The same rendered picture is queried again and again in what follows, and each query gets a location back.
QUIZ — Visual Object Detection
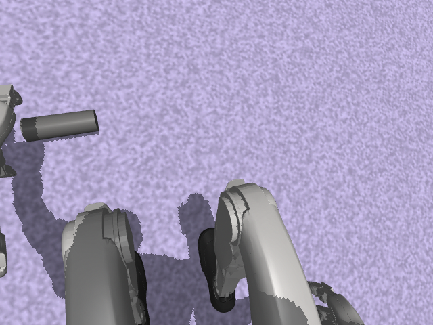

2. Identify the left robot foot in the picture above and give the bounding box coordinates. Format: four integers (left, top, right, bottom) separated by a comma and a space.
135, 251, 150, 325

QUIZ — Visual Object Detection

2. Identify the can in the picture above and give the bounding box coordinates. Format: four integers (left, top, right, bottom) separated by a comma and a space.
20, 110, 99, 142

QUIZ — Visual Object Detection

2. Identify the left robot hand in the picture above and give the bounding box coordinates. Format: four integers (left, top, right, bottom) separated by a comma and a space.
0, 84, 23, 178

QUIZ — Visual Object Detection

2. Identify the right robot foot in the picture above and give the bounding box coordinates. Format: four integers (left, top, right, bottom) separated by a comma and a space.
198, 228, 235, 313

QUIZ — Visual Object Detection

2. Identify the right robot hand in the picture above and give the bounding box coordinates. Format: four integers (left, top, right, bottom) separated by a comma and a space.
308, 282, 364, 325

